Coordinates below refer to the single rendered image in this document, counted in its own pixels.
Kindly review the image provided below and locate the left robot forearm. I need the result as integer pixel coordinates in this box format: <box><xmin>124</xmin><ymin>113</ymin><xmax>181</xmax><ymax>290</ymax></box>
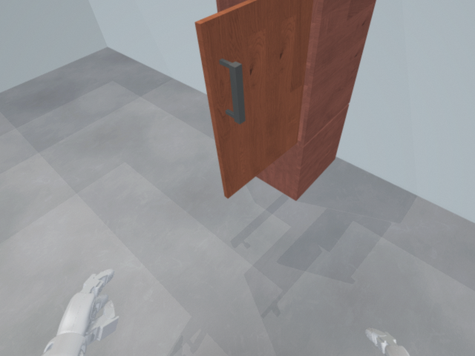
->
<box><xmin>41</xmin><ymin>332</ymin><xmax>87</xmax><ymax>356</ymax></box>

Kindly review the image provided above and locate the left robot hand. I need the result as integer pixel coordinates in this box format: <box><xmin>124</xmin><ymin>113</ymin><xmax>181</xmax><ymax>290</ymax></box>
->
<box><xmin>56</xmin><ymin>268</ymin><xmax>119</xmax><ymax>346</ymax></box>

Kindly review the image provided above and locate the handle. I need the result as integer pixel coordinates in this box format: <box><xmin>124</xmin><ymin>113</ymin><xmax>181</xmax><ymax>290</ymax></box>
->
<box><xmin>219</xmin><ymin>59</ymin><xmax>246</xmax><ymax>124</ymax></box>

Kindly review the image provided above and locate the cupboard door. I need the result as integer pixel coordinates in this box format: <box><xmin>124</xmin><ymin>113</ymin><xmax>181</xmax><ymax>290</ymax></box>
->
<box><xmin>195</xmin><ymin>0</ymin><xmax>313</xmax><ymax>199</ymax></box>

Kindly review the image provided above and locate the right robot hand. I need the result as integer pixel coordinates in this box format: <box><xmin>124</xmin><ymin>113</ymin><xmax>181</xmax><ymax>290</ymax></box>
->
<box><xmin>365</xmin><ymin>328</ymin><xmax>410</xmax><ymax>356</ymax></box>

